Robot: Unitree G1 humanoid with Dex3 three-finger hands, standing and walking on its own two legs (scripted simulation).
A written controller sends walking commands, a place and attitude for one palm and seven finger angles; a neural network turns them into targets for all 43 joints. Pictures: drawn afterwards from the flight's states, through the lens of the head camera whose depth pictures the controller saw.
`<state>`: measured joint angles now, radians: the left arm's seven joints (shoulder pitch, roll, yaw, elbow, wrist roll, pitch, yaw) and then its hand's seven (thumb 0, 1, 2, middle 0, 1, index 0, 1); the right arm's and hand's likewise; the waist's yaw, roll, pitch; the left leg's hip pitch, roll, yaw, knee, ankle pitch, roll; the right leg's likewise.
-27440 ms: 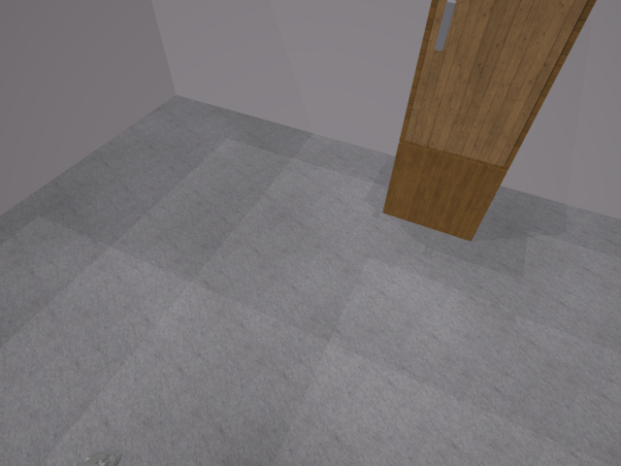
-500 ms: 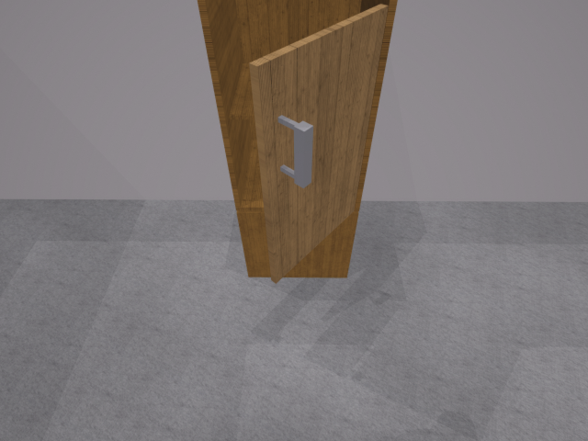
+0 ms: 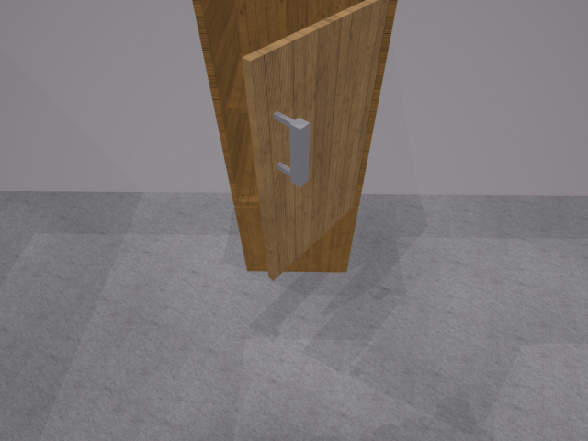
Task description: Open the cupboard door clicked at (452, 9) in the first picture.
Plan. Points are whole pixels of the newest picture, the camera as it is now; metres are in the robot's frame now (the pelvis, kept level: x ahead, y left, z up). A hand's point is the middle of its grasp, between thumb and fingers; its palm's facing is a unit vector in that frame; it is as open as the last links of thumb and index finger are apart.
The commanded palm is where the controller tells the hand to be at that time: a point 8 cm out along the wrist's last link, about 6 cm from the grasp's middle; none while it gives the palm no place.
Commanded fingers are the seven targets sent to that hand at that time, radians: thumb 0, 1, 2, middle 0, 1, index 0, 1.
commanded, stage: look to check the result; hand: left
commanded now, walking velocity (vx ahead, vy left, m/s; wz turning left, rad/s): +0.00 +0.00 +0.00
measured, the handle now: (290, 149) +0.57 +0.04 +0.08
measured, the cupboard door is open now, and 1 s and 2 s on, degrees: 49 49 49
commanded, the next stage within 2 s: walk to a spot facing it in 0.18 s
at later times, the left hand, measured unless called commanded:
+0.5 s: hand out of the picture +0.00 +0.17 -0.18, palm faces +0.02 -0.98 -0.19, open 7.4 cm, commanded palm none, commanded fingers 0.00 0.90 0.90 -0.20 -0.30 -0.20 -0.30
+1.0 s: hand out of the picture +0.15 +0.16 -0.16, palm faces -0.29 -0.90 -0.32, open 7.4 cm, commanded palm none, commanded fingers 0.00 0.90 0.90 -0.20 -0.30 -0.20 -0.30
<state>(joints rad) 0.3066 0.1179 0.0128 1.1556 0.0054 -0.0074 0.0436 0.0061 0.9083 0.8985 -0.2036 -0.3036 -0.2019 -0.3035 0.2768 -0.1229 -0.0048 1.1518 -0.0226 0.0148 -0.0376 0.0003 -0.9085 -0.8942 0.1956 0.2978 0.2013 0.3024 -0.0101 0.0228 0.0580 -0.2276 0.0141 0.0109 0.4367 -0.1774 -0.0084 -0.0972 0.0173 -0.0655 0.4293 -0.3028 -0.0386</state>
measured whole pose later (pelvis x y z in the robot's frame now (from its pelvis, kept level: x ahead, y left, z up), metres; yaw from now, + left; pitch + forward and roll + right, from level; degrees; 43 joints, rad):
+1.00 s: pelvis -0.01 -0.02 -0.02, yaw -20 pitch +0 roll +1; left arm 0.14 0.23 0.08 0.92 0.03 0.02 0.01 0.01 0.91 0.90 -0.20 -0.30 -0.20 -0.30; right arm 0.14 -0.24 -0.07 0.95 -0.02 0.06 -0.02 0.00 -0.91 -0.89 0.20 0.30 0.20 0.30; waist 0.01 0.05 0.14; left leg -0.44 0.10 0.08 1.02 -0.50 -0.05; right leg -0.33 0.00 0.00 0.65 -0.33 -0.02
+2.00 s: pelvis +0.02 -0.04 -0.01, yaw -57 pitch +1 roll -1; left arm 0.21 0.22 0.08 0.95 0.04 0.05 -0.04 0.01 0.91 0.90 -0.21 -0.30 -0.20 -0.30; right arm 0.27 -0.20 -0.04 0.88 -0.04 -0.04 -0.02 0.00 -0.91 -0.89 0.20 0.30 0.20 0.30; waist -0.01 -0.03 0.05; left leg -0.25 0.07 0.10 0.56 -0.31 0.00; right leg -0.47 0.03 0.02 0.97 -0.44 -0.02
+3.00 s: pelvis +0.11 -0.45 +0.00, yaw -78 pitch +1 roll +0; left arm 0.23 0.17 0.07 1.05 0.03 -0.01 -0.03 0.01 0.92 0.90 -0.20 -0.30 -0.20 -0.30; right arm 0.30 -0.17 -0.05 1.04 -0.03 -0.07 -0.01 -0.01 -0.94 -0.89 0.20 0.30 0.20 0.30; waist 0.02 -0.01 0.06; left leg -0.13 0.05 0.18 0.38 -0.26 0.01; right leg -0.55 -0.10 -0.04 0.97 -0.23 -0.01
